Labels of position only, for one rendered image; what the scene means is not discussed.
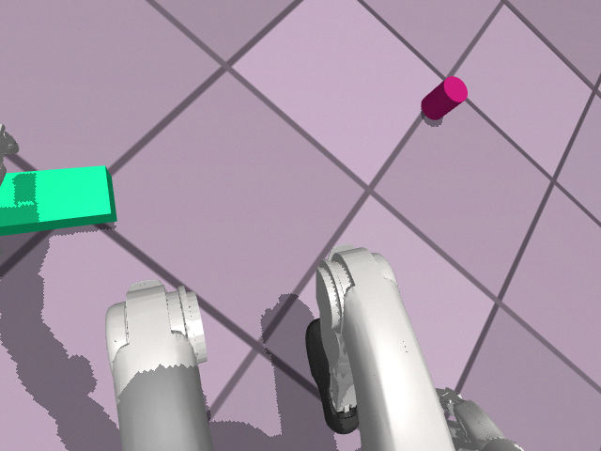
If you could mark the right robot foot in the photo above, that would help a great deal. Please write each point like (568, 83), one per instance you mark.
(339, 422)

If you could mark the left robot hand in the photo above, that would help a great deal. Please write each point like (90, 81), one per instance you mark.
(7, 146)

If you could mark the right robot hand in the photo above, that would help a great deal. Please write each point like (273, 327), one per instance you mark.
(474, 428)

